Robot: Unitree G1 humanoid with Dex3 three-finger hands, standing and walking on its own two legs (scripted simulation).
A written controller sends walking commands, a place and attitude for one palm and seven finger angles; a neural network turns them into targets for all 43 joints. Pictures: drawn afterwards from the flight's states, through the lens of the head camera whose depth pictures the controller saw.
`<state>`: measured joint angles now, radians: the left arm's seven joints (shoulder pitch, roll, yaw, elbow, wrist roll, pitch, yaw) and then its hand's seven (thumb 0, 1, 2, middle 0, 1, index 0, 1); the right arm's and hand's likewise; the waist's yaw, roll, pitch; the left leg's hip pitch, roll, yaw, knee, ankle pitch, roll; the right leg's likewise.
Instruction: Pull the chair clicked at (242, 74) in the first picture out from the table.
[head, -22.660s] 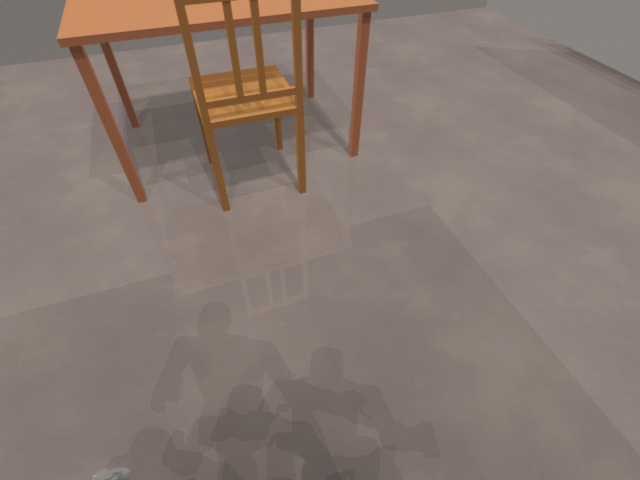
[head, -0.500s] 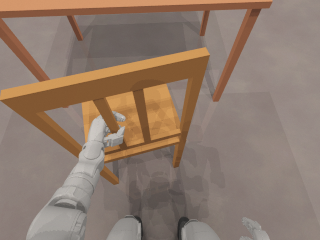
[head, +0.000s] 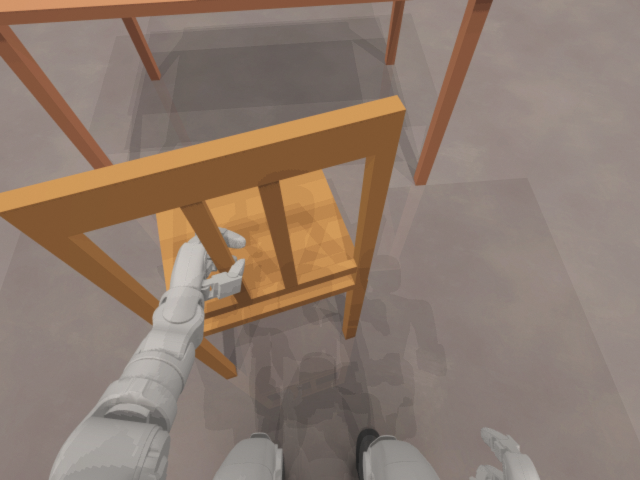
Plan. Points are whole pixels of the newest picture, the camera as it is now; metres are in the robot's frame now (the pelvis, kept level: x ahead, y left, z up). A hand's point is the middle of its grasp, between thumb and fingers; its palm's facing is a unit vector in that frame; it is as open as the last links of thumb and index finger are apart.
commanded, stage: step backward, pulling the chair out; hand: left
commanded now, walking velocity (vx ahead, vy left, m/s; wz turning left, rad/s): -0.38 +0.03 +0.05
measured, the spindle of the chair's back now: (222, 258) +0.41 +0.15 -0.06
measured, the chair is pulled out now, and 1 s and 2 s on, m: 0.42 0.63 0.63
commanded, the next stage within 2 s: stop walking, hand still on the chair in 0.36 s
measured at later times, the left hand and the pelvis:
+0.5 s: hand (225, 361) +0.26 +0.12 -0.05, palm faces -0.01 -0.98 -0.22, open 5.7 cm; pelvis -0.12 +0.00 +0.00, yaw +0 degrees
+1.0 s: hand (215, 440) +0.17 +0.13 -0.05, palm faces -0.07 -0.97 -0.22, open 5.6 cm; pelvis -0.12 +0.01 +0.00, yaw -2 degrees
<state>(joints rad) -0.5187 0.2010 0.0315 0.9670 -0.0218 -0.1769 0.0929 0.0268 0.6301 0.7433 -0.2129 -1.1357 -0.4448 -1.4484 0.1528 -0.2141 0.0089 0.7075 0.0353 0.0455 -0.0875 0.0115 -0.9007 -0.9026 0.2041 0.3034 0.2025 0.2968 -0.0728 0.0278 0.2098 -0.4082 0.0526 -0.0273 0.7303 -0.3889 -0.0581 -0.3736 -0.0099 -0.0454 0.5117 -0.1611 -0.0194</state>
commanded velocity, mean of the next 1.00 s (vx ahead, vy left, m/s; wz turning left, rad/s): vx -0.06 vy -0.04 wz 0.02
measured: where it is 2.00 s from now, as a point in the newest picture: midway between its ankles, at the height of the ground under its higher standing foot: outside the picture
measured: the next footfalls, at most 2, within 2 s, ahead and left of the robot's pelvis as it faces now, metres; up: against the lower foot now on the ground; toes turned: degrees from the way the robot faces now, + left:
left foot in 0.12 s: +0.01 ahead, +0.16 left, +0.00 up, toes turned +2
right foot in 0.30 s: -0.01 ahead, -0.12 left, +0.00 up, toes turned -3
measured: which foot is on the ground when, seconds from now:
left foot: up 0.00-0.10, down 0.12-0.34, up 0.36-0.54, down 0.56-1.00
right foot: down 0.00-0.14, up 0.16-0.28, down 0.30-1.00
